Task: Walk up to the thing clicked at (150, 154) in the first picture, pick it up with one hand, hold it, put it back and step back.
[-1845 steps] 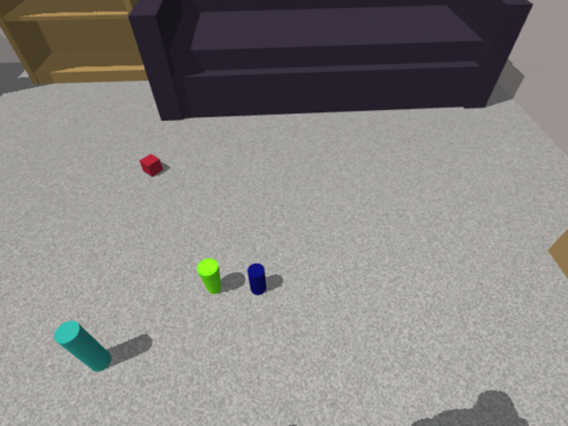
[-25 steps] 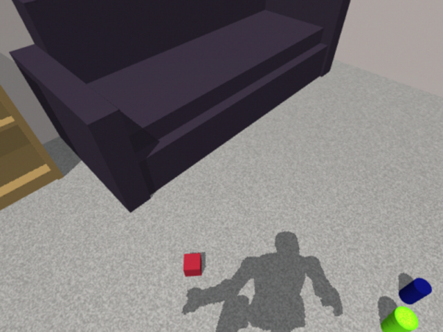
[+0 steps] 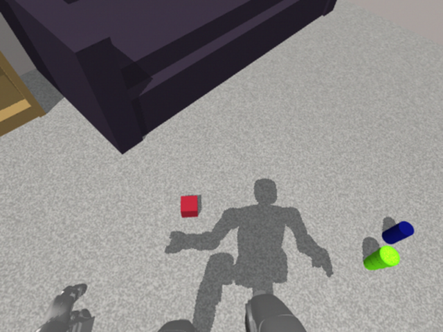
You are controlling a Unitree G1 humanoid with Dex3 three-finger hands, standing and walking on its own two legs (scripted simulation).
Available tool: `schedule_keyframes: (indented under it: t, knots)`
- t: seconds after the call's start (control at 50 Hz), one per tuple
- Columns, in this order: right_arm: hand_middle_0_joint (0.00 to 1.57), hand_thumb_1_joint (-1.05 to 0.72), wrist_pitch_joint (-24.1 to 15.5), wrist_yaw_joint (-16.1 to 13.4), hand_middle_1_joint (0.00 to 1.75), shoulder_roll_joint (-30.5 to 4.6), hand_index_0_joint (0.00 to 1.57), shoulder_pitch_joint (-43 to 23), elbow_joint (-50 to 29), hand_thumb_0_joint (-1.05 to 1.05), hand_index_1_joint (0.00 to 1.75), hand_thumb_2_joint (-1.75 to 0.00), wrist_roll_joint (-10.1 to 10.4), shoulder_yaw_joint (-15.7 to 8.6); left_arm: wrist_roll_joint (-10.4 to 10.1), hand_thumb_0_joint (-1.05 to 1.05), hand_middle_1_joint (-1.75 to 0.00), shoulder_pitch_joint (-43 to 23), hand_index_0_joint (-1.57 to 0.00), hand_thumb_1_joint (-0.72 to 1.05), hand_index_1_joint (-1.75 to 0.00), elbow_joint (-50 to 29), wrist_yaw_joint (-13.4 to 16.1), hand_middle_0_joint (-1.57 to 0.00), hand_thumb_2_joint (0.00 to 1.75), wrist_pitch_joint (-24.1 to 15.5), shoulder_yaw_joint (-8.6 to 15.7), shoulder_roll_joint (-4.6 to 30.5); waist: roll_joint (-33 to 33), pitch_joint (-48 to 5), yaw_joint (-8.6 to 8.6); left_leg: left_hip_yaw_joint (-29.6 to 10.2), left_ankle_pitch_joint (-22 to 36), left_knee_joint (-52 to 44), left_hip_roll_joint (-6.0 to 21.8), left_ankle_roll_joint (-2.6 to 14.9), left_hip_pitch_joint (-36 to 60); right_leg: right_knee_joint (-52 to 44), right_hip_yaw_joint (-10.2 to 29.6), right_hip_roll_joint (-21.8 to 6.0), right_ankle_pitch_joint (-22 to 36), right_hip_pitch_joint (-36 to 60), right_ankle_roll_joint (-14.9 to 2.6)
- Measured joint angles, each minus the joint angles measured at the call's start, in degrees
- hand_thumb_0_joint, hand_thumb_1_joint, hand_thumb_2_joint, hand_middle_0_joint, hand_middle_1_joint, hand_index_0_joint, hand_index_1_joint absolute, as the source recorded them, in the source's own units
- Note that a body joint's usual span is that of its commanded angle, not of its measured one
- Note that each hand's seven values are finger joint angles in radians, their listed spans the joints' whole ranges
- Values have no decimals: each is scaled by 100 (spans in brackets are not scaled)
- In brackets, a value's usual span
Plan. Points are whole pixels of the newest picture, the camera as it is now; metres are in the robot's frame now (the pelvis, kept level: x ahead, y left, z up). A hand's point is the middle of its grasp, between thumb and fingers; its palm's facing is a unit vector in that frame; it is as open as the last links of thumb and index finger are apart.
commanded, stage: walk up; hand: left
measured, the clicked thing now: (189, 206) +0.63 +0.12 -0.72
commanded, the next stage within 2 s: stand in 1.88 s
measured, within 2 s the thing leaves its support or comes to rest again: neither
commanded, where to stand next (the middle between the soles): +0.20 -0.06 m, yaw +0 degrees
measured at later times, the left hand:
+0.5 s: hand out of the picture -0.01 +0.24 -0.14, palm faces -0.11 -0.91 -0.39, open 7.4 cm
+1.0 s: hand out of the picture -0.15 +0.23 -0.15, palm faces -0.10 -0.92 -0.37, open 7.4 cm
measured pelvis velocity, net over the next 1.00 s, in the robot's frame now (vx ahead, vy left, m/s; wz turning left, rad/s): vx -0.24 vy -0.04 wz -0.09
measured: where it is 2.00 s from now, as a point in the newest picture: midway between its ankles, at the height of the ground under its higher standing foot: outside the picture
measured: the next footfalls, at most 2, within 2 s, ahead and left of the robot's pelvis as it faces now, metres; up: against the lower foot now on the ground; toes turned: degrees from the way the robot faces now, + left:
right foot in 0.36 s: -0.08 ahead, -0.13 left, +0.00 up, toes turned -3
left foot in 0.66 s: -0.18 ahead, +0.08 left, +0.00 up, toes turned -5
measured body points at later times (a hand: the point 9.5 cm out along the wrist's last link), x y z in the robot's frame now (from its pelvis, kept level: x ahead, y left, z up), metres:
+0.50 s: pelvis -0.11 -0.01 +0.01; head -0.05 -0.03 +0.45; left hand +0.00 +0.29 -0.11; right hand -0.01 -0.34 -0.12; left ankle -0.10 +0.11 -0.66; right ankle -0.12 -0.13 -0.72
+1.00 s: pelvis -0.24 -0.04 +0.00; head -0.21 -0.03 +0.45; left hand -0.14 +0.27 -0.13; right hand -0.16 -0.37 -0.10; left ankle -0.17 +0.10 -0.72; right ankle -0.27 -0.18 -0.73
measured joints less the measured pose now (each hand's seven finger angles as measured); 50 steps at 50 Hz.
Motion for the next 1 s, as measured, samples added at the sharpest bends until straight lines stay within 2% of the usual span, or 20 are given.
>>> schedule_keyframes:
  t: [0.06, 0.12, 0.18, 0.24, 0.3, 0.34, 0.38, 0.4, 0.44, 0.46, 0.52, 0.6, 0.64, 0.68, 0.74, 0.78, 0.82, 0.9, 0.96, 1.0]
  knots:
    - [20, -90, -3, -60, 30, 129, 21, 66, -90, 1, 30, -90, -17, 42, -41, 1, -30, 115, -20, 90, -30, -58, 16, -20, 90, 49, 0, -2, 27, -65, -30, 8, 262, -314, 91, 22, 1, 1273, 191, 421, -220, -163, -17]
    - [20, -90, -24, -125, 30, 186, 21, 63, -242, 1, 30, -90, 27, 43, -21, 1, -30, 310, -20, 90, -30, -173, -11, -21, 90, 20, 26, -28, 63, -66, 12, 80, 420, -456, 148, 40, -33, 1510, 129, 451, -140, 34, 87]
    - [20, -90, -60, -159, 30, 216, 21, 1, -426, 1, 30, -90, 63, 39, 6, 1, -30, 493, -20, 90, -30, -233, -26, -21, 90, 34, 58, -37, 85, -39, 39, 170, 483, -411, 180, 58, -129, 1081, 79, 345, -183, 406, 196]
    - [20, -90, -78, -160, 30, 205, 21, -108, -591, 1, 30, -90, 70, 48, 20, 1, -30, 621, -20, 90, -30, -259, -42, -21, 90, 46, 82, -38, 115, -1, 80, 282, 521, -279, 225, 50, -284, 431, -43, 190, -176, 748, 211]
    - [20, -90, -64, -141, 30, 156, 21, -218, -713, 1, 30, -90, 77, 55, 41, 1, -30, 737, -20, 90, -30, -261, -86, -21, 90, 24, 100, -50, 173, -16, 133, 396, 540, -88, 297, 6, -478, -429, -263, 14, -31, 1101, 142]
    - [20, -90, -35, -123, 30, 104, 21, -275, -760, 1, 30, -90, 94, 59, 67, 1, -30, 824, -20, 90, -30, -254, -116, -21, 90, -16, 113, -66, 233, -71, 177, 455, 529, 96, 361, -45, -635, -1194, -403, -62, 343, 1394, 52]
    - [20, -90, 10, -115, 30, 11, 21, -363, -742, 1, 30, -90, 126, 46, 112, 1, -30, 877, -20, 90, -30, -217, -131, -21, 90, -62, 123, -167, 486, -66, 162, 356, 547, 262, 534, -125, -757, -1475, -530, 82, 545, 1492, -7]
    - [20, -90, 37, -125, 30, -2, 21, -377, -720, 1, 30, -90, 151, 35, 115, 1, -30, 928, -20, 90, -30, -231, -161, -21, 90, -65, 109, -195, 540, -104, 141, 217, 361, 367, 482, -165, -831, -1454, -573, 102, 580, 1445, -35]
    - [20, -90, 86, -149, 30, 11, 21, -349, -694, 1, 30, -90, 179, 34, 129, 1, -30, 1024, -20, 90, -30, -301, -203, -21, 90, -61, 77, -200, 421, -194, 218, -101, -567, 1218, 104, -232, -1035, -1392, -504, -17, 644, 1311, -85]
    - [20, -90, 93, -153, 30, -3, 21, -307, -698, 1, 30, -90, 196, 42, 122, 1, -30, 1048, -20, 90, -30, -335, -197, -21, 90, -53, 62, -215, 374, -232, 257, -247, -784, 1708, -81, -252, -1110, -1426, -473, -77, 708, 1272, -95]
    - [20, -90, 28, -181, 30, -77, 21, -147, -730, 1, 30, -90, 244, 75, 138, 1, -30, 1048, -20, 90, -30, -475, -150, -21, 90, -21, 55, -266, 320, -333, 300, -451, -908, 2438, -352, -318, -1075, -1544, -472, -187, 914, 1119, -95]
    - [20, -90, -64, -233, 30, -103, 21, 64, -771, 1, 30, -90, 192, 96, 183, 1, -30, 908, -20, 90, -30, -806, -113, -21, 90, 9, 84, -237, 250, -332, 267, -276, -942, 1469, -172, -361, -484, -1459, -642, -254, 1059, 837, -65]
    - [20, -90, -122, -230, 30, -96, 21, 151, -775, 1, 30, -90, 136, 87, 146, 1, -30, 817, -20, 90, -30, -959, -125, -21, 90, 13, 87, -184, 198, -292, 215, -116, -351, 288, -33, -347, -26, -1200, -765, -294, 1016, 641, -33]
    - [20, -90, -160, -229, 30, 38, 21, 126, -682, 1, 30, -90, 51, 62, 102, 1, -30, 690, -20, 90, -30, -992, -139, -21, 90, 45, 108, -79, -117, -131, 262, 59, 44, -151, -180, -182, 173, -848, -628, -445, 945, 475, -41]
    - [20, -90, -183, -149, 30, 115, 21, 185, -682, 1, 30, -90, 12, 116, 94, 1, -30, 675, -20, 90, -30, -822, -129, -21, 90, 158, 123, -101, -74, -179, 175, -23, 116, -53, -30, -91, 26, 356, -191, 31, -170, 184, -45]
    - [20, -90, -217, -171, 30, 159, 21, 222, -687, 1, 30, -90, 6, 149, 52, 1, -30, 739, -20, 90, -30, -742, -145, -21, 90, 164, 138, -80, -49, -255, 172, -44, 275, -202, 114, -123, 6, 1184, 30, 278, -266, 57, -52]
    - [20, -90, -256, -178, 30, 167, 21, 244, -717, 1, 30, -90, -1, 141, 32, 1, -30, 832, -20, 90, -30, -677, -181, -21, 90, 117, 171, -60, -20, -319, 187, -45, 412, -309, 241, -163, -37, 1457, 86, 307, -185, 116, -18]
    - [20, -90, -284, -116, 30, 107, 21, 217, -802, 1, 30, -90, -47, 99, 31, 1, -30, 1084, -20, 90, -30, -465, -264, -21, 90, -2, 167, -3, 24, -450, 178, 26, 542, -329, 408, -213, -169, 282, -26, -1, -148, 760, 112]
    - [20, -90, -236, -33, 30, 3, 21, 191, -858, 1, 30, -90, -71, 88, 38, 1, -30, 1250, -20, 90, -30, -172, -286, -21, 90, -140, 153, 14, 104, -586, 170, 99, 474, -53, 520, -279, -387, -1248, -319, -196, 43, 1461, 41]
    - [20, -90, -167, -26, 30, -118, 21, 162, -810, 1, 30, -90, -34, 51, 94, 1, -30, 1282, -20, 90, -30, 57, -250, -21, 90, -253, 171, -107, 402, -561, 139, -94, 209, 318, 667, -280, -549, -1652, -471, -23, 611, 1656, 67]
